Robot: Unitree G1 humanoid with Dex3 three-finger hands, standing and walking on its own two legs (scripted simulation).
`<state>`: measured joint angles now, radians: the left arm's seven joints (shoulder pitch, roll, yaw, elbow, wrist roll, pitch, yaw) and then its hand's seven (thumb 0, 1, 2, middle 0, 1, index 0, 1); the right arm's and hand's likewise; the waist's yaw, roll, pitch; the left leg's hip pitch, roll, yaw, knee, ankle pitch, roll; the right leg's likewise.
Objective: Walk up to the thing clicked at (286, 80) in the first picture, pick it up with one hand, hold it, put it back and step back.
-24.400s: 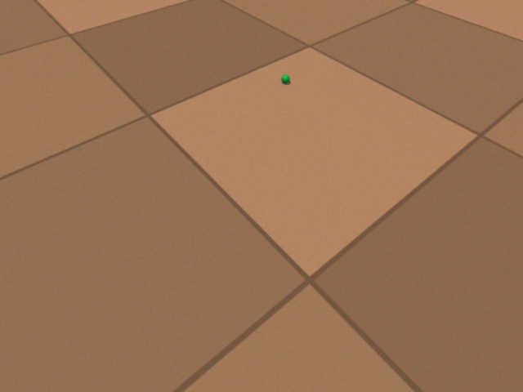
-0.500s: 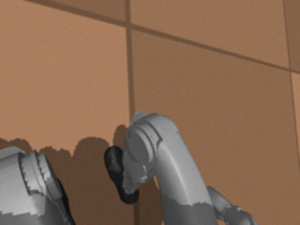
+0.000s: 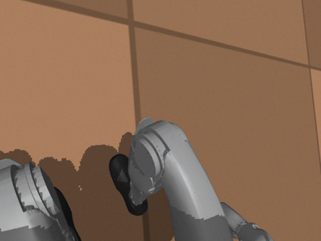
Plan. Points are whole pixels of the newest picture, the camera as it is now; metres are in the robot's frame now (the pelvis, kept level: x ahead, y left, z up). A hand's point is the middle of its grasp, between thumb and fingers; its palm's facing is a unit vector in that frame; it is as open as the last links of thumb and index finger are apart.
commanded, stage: close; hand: left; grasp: from above
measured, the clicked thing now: out of the picture +0.44 +0.37 -0.28
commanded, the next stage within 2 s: settle in 1.28 s
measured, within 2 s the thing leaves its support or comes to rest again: leaves its support in 1.62 s
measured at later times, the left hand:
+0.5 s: hand out of the picture +0.43 +0.37 -0.27, palm faces -0.41 -0.19 -0.89, open 11.3 cm
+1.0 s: hand out of the picture +0.42 +0.37 -0.26, palm faces -0.44 -0.20 -0.87, open 8.8 cm
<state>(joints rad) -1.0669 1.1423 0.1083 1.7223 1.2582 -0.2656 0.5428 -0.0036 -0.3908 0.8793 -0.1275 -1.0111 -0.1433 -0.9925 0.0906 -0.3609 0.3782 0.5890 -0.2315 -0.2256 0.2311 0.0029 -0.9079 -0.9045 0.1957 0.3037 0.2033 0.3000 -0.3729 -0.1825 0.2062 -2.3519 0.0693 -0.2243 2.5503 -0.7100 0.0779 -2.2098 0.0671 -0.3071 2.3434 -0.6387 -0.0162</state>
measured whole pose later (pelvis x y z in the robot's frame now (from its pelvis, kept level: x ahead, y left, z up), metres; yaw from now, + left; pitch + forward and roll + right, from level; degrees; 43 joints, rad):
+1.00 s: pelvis +0.00 +0.00 +0.00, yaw +0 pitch +26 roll -17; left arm -1.05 1.12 0.07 1.70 1.24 -0.28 0.55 0.00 0.24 0.50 -0.54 -0.72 -0.62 -0.68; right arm 0.08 -0.36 0.39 0.60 -0.23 -0.23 0.23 0.00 -0.90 -0.90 0.20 0.30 0.20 0.30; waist -0.36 -0.19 0.21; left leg -2.34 0.07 -0.24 2.55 -0.72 0.07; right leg -2.20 0.07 -0.32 2.33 -0.64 -0.02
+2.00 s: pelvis +0.00 +0.00 +0.01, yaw +3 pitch +31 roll -14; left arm -0.95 0.93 0.09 1.45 1.20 -0.20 0.37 -0.01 0.34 0.24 -0.85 -0.47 -0.92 -0.41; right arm 0.15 -0.34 0.21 0.65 -0.16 -0.15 0.24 0.00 -0.92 -0.90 0.20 0.30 0.20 0.30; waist -0.28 -0.06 0.03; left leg -2.36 0.05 -0.16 2.49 -0.70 0.08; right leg -2.24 0.05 -0.25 2.33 -0.66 -0.02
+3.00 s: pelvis -0.01 +0.00 +0.10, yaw +10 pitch +35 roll -8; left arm -0.73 0.72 0.02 0.98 1.05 -0.16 0.08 -0.02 0.31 0.27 -0.88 -0.44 -0.94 -0.41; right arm 0.20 -0.29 0.03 0.65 -0.03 0.02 0.10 0.01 -0.92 -0.91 0.20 0.30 0.20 0.30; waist -0.14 0.03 -0.14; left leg -2.14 0.02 -0.04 2.16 -0.64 0.07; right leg -2.06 0.03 -0.13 2.09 -0.64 -0.02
